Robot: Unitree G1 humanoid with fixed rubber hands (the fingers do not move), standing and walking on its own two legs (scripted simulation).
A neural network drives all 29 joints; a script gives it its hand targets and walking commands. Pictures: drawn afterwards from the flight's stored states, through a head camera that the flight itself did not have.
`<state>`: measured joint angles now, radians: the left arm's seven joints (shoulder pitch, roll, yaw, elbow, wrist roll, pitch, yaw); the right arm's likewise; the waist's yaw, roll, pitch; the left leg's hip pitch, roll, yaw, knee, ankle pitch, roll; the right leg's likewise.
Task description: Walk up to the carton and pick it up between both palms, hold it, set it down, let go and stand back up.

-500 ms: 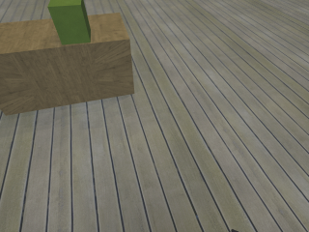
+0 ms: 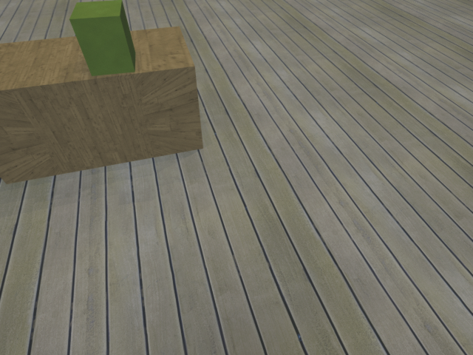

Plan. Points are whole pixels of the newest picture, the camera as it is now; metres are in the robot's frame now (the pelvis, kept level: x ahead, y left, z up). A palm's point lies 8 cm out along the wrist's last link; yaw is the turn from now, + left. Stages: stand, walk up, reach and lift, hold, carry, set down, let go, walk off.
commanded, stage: stand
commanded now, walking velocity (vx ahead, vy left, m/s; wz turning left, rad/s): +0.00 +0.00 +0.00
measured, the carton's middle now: (106, 38) +1.44 +0.61 -0.09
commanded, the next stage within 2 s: walk up in 1.10 s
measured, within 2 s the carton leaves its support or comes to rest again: neither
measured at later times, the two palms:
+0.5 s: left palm out of the picture -0.05 +0.20 -0.15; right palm out of the picture -0.03 -0.21 -0.14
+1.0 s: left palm out of the picture -0.03 +0.21 -0.14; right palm out of the picture -0.02 -0.20 -0.15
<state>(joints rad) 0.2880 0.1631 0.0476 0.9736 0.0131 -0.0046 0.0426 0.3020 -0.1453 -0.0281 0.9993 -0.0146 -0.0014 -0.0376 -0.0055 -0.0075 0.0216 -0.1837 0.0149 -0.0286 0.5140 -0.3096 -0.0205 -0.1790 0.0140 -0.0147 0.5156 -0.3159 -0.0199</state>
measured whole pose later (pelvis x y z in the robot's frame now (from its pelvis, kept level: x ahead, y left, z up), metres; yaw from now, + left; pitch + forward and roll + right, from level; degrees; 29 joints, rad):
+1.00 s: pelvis +0.00 +0.00 +0.00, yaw +0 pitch -1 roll +0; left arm 0.31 0.12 0.02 1.15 0.01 -0.01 0.05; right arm 0.29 -0.10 0.01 1.17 -0.01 0.00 -0.05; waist 0.00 0.00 0.03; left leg -0.16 0.02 -0.04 0.46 -0.27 -0.03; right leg -0.16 0.02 -0.02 0.46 -0.28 -0.02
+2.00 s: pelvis +0.22 +0.12 -0.02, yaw +19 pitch -6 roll +2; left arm 0.20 0.26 0.00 0.77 0.05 -0.03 -0.04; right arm 0.55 -0.21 -0.03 0.96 -0.04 -0.05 0.00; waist -0.08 -0.06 0.05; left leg -0.15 -0.03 0.04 0.67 -0.42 0.04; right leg -0.60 -0.11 -0.02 1.06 -0.35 0.00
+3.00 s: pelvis +0.71 +0.24 -0.01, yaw +28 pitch -5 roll +1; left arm 0.28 0.27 0.02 0.72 0.05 -0.04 -0.03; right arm 0.44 -0.24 -0.03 0.85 -0.04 -0.08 -0.01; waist -0.05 -0.05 0.04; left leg -0.18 0.00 0.12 0.57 -0.32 0.05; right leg -0.55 -0.08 0.06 1.04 -0.37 0.00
